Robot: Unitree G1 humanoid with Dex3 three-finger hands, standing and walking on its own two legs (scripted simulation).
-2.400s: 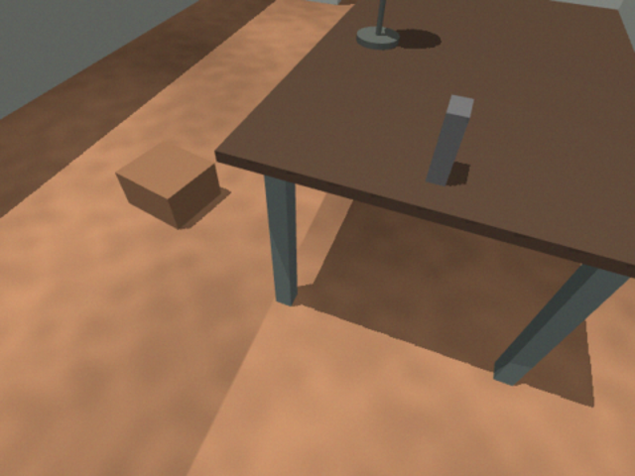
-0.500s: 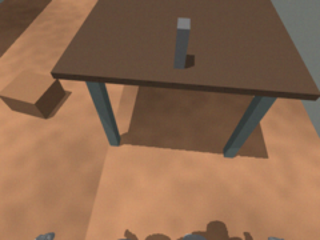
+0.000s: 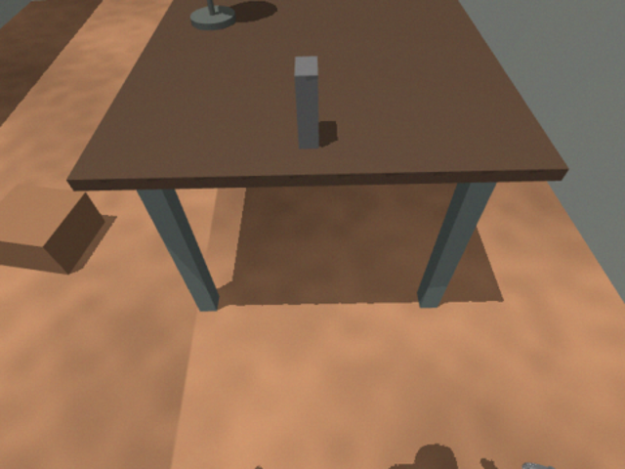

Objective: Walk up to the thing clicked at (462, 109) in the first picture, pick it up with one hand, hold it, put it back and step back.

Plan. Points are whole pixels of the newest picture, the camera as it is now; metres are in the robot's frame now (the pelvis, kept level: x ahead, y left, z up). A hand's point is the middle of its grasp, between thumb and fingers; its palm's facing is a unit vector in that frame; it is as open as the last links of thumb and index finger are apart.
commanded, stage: walk up
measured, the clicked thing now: (307, 105) +0.75 +0.00 +0.04
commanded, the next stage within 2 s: stand in 1.04 s
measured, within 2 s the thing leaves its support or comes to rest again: neither
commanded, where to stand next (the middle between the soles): +0.03 +0.01 m, yaw -1 degrees
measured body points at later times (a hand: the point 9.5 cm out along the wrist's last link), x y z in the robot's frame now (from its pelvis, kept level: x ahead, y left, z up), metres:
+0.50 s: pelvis -0.01 +0.01 +0.02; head -0.01 +0.01 +0.47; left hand +0.10 +0.31 -0.11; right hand +0.06 -0.30 -0.11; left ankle +0.00 +0.15 -0.73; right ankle +0.00 -0.13 -0.73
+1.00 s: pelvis +0.00 +0.02 +0.02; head +0.01 +0.01 +0.47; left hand +0.09 +0.31 -0.11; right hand +0.07 -0.28 -0.11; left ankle +0.00 +0.15 -0.73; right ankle +0.00 -0.13 -0.73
